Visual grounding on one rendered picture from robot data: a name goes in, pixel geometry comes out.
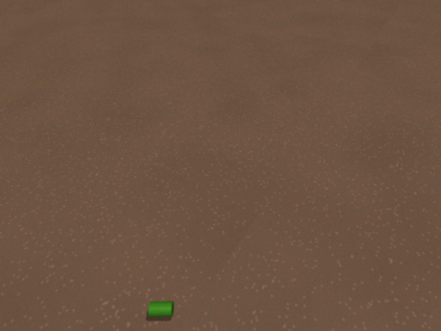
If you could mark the can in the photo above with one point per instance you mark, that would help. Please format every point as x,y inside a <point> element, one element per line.
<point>161,309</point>

